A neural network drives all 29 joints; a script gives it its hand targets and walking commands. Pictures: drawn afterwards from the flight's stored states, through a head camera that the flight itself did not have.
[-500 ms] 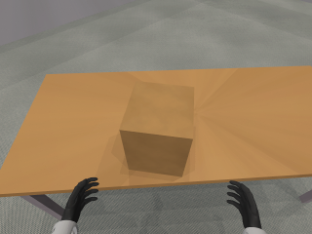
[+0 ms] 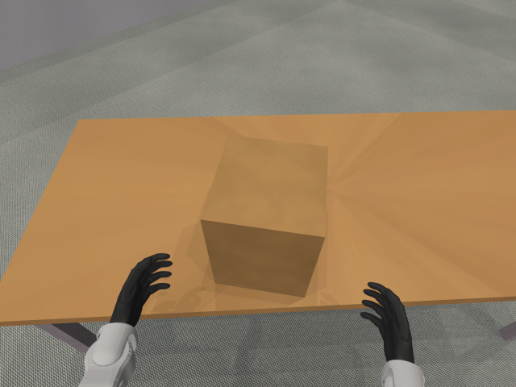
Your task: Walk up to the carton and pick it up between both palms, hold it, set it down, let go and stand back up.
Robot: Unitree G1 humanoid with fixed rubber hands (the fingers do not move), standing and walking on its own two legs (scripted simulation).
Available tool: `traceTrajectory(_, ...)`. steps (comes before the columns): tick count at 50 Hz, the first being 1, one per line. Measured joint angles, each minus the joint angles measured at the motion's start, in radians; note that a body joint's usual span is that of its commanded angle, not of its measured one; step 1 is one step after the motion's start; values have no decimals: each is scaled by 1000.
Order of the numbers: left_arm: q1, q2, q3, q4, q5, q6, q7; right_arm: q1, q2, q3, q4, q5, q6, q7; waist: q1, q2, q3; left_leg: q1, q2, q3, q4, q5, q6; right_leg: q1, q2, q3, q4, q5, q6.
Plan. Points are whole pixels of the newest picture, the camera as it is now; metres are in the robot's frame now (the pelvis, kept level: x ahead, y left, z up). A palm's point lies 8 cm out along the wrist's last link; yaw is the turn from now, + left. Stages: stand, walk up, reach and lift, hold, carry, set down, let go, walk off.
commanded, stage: reach and lift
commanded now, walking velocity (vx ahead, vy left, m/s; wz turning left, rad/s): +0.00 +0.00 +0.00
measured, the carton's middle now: (268, 219) +0.46 +0.02 -0.08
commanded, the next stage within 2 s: none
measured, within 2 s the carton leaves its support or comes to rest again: neither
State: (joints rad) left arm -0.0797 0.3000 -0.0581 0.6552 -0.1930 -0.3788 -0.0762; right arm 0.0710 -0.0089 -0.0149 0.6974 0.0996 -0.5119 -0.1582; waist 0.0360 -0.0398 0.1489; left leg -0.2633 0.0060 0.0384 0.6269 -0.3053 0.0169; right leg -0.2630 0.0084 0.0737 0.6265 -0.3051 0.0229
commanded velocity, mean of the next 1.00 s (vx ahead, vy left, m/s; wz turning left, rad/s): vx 0.00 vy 0.00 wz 0.00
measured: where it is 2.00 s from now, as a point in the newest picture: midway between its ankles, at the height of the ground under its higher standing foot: outside the picture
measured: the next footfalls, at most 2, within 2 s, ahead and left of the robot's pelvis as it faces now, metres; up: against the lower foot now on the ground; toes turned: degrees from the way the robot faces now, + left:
none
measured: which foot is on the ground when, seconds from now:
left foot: down 0.00-1.00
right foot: down 0.00-1.00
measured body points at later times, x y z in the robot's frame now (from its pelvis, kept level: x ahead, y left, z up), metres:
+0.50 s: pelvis +0.02 +0.00 +0.00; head +0.05 +0.02 +0.45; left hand +0.34 +0.22 +0.00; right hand +0.30 -0.17 -0.01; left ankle +0.02 +0.11 -0.73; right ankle +0.02 -0.14 -0.73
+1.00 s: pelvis +0.02 +0.00 +0.00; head +0.04 +0.02 +0.45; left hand +0.41 +0.20 +0.04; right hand +0.37 -0.16 +0.04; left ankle +0.02 +0.11 -0.73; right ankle +0.02 -0.14 -0.73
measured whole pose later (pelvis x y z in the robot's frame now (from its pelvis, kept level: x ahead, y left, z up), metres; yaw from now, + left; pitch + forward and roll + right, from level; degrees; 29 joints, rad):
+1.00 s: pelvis +0.02 +0.00 +0.00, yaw +0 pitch -2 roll +0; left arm -0.63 0.30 -0.01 0.98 -0.19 -0.08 -0.05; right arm -0.42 -0.01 -0.01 0.73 0.11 -0.18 -0.24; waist -0.04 -0.04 0.08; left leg -0.27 0.01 0.04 0.63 -0.33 0.02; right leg -0.26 0.01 0.07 0.62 -0.32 0.02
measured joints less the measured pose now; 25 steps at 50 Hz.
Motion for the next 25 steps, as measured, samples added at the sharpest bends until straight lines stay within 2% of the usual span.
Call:
traceTrajectory(15, -105, -1, 0, 29, 0, 98, 1, -137, 0, 0, 0, 0, 66, -38, -2, 0, -21, 0, 0, 0, 0, -19, 0, 0, 0, 0, 0, -18, 0)
traceTrajectory(25, -179, -4, 11, 30, 0, 165, 8, -200, 0, 0, 0, 0, 120, -57, -21, 0, -37, -1, 0, 0, 0, -23, 0, 0, 0, 0, -3, -21, 0)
